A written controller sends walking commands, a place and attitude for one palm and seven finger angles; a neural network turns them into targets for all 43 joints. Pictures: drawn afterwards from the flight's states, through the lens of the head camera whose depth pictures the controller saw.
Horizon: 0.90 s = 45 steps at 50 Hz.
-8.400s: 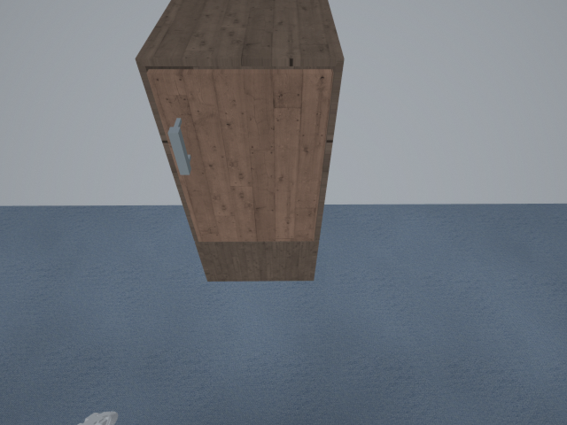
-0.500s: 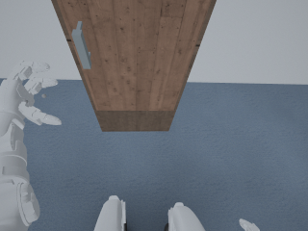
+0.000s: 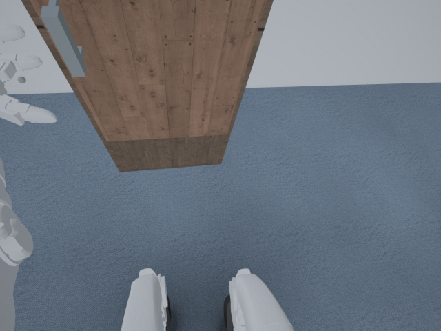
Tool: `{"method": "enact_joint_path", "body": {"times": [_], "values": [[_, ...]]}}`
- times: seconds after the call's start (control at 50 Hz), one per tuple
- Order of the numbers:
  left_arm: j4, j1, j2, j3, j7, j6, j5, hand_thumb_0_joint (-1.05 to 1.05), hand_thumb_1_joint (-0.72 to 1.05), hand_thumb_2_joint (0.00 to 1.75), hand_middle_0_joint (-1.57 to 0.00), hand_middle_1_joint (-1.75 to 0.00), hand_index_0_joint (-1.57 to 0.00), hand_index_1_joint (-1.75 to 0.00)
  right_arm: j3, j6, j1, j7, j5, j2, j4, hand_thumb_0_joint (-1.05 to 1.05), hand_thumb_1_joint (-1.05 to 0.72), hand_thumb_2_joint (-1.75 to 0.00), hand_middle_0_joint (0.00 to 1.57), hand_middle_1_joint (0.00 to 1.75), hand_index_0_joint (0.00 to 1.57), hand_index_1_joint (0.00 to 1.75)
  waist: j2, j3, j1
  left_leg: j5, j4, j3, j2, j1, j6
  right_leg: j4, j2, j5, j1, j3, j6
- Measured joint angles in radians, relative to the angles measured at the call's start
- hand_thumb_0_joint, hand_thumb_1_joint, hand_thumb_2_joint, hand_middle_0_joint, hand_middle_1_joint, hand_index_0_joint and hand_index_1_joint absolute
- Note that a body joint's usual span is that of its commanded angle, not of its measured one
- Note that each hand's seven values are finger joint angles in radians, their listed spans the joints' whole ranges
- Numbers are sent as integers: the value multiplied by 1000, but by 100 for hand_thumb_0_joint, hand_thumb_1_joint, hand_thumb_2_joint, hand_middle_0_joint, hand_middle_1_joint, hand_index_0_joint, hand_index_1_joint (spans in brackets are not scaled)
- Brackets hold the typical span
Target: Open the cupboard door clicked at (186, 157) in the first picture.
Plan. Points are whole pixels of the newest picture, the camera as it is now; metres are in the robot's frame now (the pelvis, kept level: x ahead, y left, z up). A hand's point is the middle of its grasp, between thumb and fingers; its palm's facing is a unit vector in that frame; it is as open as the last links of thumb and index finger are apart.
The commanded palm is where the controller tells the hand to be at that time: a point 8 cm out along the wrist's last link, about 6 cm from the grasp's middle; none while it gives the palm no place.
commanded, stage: move the hooked fingers beside the handle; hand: left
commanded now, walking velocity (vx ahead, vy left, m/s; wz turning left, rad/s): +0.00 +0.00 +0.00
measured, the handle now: (67, 36) +0.61 +0.23 +0.07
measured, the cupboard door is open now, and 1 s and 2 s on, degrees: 0 0 0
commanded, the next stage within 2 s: slide the fingers in behind the handle in 1.04 s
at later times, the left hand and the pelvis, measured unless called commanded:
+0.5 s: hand (20, 60) +0.56 +0.29 +0.07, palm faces +0.06 -1.00 -0.02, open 14.0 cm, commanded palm +0.55 +0.31 +0.07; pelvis +0.00 +0.01 -0.02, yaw -2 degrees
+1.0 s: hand (24, 58) +0.56 +0.28 +0.07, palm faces +0.06 -1.00 -0.02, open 14.0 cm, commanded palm +0.55 +0.31 +0.07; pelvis +0.01 +0.02 +0.00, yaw -1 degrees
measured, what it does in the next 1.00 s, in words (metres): stands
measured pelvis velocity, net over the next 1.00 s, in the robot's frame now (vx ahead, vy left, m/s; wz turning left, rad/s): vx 0.01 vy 0.02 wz -0.02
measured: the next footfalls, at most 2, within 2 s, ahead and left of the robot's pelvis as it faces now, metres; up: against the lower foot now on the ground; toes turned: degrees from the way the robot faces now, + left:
none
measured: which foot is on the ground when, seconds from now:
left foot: down 0.00-1.00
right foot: down 0.00-1.00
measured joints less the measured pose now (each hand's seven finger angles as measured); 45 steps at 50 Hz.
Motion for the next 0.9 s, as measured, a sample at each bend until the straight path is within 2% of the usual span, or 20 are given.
{"method": "enact_joint_path", "body": {"times": [0.14,0.28,0.34,0.4,0.48,0.6,0.78,0.9], "values": [[51,-103,57,-11,12,25,30,-1,-50,30,-30,-120,-30,-120,15,10,5,1,-4,-3,-8,0,-90,-90,20,30,20,30,5,8,-26,-3,24,-11,3,-50,0,17,4,-1,-44,-8,-1],[100,-202,136,3,19,58,72,-1,-50,30,-30,-120,-30,-120,38,15,4,0,-9,-6,-29,0,-90,-90,20,30,20,30,12,17,-64,-10,57,-20,10,-110,3,39,12,-3,-98,-13,1],[102,-219,170,22,10,71,83,-1,-49,30,-30,-120,-30,-120,47,23,8,1,-11,-6,-42,0,-90,-90,20,30,20,30,15,21,-76,-15,70,-20,15,-132,5,47,17,-3,-118,-12,4],[88,-208,189,36,-1,82,86,-1,-49,30,-30,-120,-30,-120,48,31,16,4,-12,-1,-49,0,-90,-90,20,30,20,30,17,26,-77,-20,78,-17,18,-143,8,50,19,-4,-129,-9,7],[59,-185,186,51,-15,90,77,-1,-49,30,-30,-120,-30,-120,47,39,27,11,-13,8,-40,0,-90,-90,20,30,20,30,14,29,-66,-23,78,-14,18,-147,12,46,19,-4,-132,-5,11],[28,-186,160,29,-13,95,69,-1,-50,30,-30,-120,-30,-120,44,41,29,19,-17,21,-17,0,-90,-90,20,30,20,30,6,26,-54,-22,69,-22,10,-142,14,28,13,-2,-118,-14,14],[5,-171,94,-17,22,102,69,-1,-50,30,-30,-120,-30,-120,30,40,21,27,-26,19,-26,0,-90,-90,20,30,20,30,4,13,-54,-19,41,-26,0,-105,18,-11,7,4,-71,-21,17],[17,-146,77,-4,45,82,71,-1,-50,30,-30,-120,-30,-120,31,42,13,33,-26,15,-40,0,-90,-90,20,30,20,30,6,11,-59,-19,28,-18,3,-77,20,-24,8,7,-48,-12,19]]}}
